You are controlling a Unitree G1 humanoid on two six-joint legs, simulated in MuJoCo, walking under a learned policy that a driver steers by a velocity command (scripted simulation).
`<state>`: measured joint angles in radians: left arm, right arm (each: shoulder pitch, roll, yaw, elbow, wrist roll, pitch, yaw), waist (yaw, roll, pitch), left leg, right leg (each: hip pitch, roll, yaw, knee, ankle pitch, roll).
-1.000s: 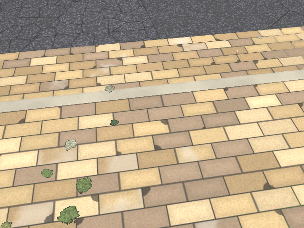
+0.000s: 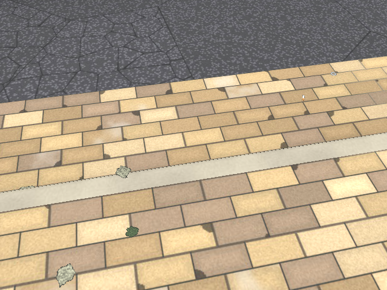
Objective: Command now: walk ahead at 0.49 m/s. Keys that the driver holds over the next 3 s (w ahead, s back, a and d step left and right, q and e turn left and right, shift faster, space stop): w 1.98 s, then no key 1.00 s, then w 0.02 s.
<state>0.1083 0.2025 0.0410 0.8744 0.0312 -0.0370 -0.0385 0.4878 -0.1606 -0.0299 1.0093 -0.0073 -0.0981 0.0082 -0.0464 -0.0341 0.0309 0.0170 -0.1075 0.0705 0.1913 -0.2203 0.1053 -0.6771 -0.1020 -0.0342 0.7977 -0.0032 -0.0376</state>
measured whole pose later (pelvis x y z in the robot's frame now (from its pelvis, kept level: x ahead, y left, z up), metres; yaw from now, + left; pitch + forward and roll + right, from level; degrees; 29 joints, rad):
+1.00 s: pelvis +0.55 +0.02 +0.00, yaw +0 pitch -1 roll +0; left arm 0.22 0.22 0.06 0.96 0.03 -0.04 -0.02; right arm 0.39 -0.19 -0.05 1.04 -0.01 -0.09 0.00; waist -0.01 -0.03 0.04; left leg -0.12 -0.08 0.10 0.31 -0.18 0.11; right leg -0.57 -0.08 0.01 1.06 -0.21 -0.05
